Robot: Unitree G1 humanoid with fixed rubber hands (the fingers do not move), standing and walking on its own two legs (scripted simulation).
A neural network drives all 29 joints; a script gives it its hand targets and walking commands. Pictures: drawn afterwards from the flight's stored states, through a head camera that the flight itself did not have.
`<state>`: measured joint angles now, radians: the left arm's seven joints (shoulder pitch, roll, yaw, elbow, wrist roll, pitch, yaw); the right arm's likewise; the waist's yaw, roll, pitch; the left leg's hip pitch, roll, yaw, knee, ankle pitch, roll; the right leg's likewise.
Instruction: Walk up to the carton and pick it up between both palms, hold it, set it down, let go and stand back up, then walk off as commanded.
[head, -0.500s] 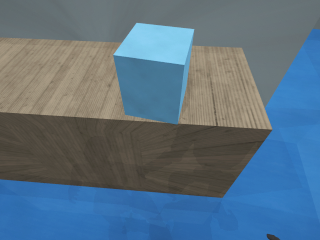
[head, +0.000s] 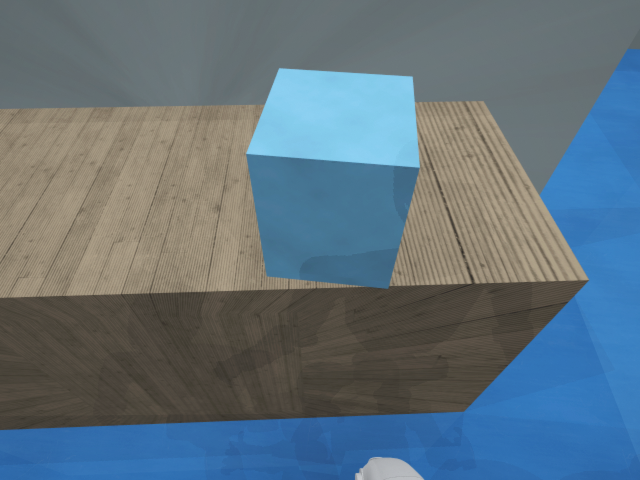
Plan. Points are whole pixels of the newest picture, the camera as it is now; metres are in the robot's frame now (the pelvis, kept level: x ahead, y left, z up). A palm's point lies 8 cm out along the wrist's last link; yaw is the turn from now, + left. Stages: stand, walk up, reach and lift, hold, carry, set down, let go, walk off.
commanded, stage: walk up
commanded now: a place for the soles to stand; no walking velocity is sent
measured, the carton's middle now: (335, 182) +0.52 -0.04 +0.07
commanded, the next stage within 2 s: none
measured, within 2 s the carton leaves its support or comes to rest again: neither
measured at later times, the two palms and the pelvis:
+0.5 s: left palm (102, 440) +0.21 +0.30 -0.10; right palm out of the picture +0.13 -0.32 -0.13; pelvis +0.06 +0.00 -0.02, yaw -1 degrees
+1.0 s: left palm out of the picture +0.14 +0.30 -0.10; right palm (571, 477) +0.14 -0.33 -0.12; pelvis +0.04 -0.01 -0.01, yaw -1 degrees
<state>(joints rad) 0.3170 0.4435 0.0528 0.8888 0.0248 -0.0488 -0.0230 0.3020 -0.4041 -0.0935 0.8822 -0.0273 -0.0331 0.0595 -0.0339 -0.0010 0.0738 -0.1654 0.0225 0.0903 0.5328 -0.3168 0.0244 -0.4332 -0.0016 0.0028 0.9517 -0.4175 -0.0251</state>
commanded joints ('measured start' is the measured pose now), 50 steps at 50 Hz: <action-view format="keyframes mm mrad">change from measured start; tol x32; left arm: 1 -17 115 38 -88 4 -6 0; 50 -246 141 18 17 -11 30 8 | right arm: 1 -7 -222 -29 -109 16 -39 -37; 50 -214 -201 31 67 12 -6 -58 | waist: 1 25 132 111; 10 50 -108 -240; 50 35 -17 -43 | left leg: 1 -71 261 -198 -173 547 209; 7 -81 94 -22 268 572 49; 10 -136 -10 -142 546 -356 -12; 21 -32 -25 -48 -14 84 -20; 24 -78 317 -495 -126 208 158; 29 -111 158 -203 98 563 116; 50 -169 95 -227 -117 -94 40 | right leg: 1 -35 -54 5 -174 114 -1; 7 392 -30 -24 -433 593 -86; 9 417 -340 416 -505 839 -241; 12 191 -308 375 -580 412 -234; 20 184 -216 156 -374 600 -177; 25 41 -27 66 5 -131 2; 32 230 -96 91 -312 557 -75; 50 126 -109 145 -546 8 -33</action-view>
